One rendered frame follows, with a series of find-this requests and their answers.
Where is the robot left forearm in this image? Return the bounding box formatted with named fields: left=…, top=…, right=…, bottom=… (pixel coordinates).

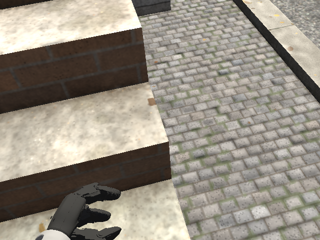
left=35, top=229, right=71, bottom=240

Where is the left robot hand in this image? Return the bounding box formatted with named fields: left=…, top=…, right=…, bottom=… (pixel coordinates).
left=47, top=182, right=122, bottom=240

